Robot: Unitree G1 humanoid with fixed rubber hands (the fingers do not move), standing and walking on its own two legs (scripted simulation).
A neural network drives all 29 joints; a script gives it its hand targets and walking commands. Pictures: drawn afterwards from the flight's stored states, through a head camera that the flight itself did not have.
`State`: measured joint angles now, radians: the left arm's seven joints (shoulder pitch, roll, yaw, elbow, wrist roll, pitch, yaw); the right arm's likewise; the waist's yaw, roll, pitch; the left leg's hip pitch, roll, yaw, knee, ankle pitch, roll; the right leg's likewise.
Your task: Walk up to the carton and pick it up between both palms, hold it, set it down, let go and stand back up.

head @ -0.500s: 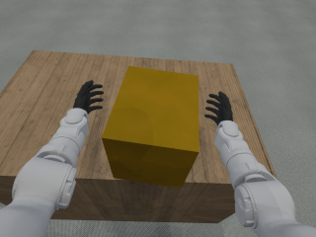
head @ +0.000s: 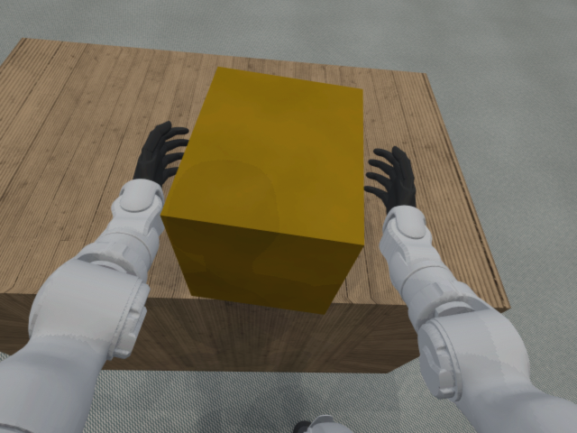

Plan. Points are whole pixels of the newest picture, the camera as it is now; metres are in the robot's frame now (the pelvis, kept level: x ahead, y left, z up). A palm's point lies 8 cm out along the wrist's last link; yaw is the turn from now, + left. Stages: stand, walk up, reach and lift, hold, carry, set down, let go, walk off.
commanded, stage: reach and lift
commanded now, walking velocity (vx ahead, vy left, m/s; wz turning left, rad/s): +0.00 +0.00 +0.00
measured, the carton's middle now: (273, 196) +0.46 -0.01 +0.03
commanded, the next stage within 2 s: none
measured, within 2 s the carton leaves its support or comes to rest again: neither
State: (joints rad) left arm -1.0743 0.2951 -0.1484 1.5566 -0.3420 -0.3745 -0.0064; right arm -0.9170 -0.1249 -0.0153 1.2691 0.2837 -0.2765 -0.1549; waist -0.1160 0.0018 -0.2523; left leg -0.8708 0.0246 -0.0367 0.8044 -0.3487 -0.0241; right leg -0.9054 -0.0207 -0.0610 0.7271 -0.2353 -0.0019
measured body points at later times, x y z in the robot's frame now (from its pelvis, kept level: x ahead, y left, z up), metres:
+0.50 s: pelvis +0.01 +0.01 +0.02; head +0.10 +0.03 +0.46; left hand +0.48 +0.14 +0.08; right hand +0.43 -0.17 +0.07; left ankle +0.00 +0.13 -0.70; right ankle +0.05 -0.12 -0.70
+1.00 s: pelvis +0.04 +0.02 +0.05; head +0.11 +0.02 +0.49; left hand +0.47 +0.14 +0.07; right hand +0.43 -0.17 +0.07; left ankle +0.00 +0.13 -0.70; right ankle +0.05 -0.12 -0.70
